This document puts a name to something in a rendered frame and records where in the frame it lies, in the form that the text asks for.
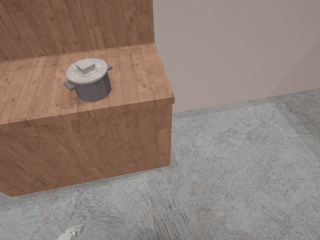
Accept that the robot left hand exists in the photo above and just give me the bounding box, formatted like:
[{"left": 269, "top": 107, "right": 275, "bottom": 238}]
[{"left": 58, "top": 224, "right": 85, "bottom": 240}]

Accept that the lid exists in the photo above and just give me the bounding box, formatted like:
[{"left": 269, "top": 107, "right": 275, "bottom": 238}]
[{"left": 66, "top": 58, "right": 108, "bottom": 84}]

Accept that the pot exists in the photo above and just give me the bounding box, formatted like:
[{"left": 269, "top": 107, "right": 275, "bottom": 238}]
[{"left": 63, "top": 62, "right": 113, "bottom": 102}]

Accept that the knob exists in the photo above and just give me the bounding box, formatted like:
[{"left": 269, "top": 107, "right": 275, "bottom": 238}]
[{"left": 75, "top": 58, "right": 96, "bottom": 73}]

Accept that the table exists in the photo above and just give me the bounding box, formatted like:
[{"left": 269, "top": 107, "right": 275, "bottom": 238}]
[{"left": 0, "top": 0, "right": 175, "bottom": 197}]

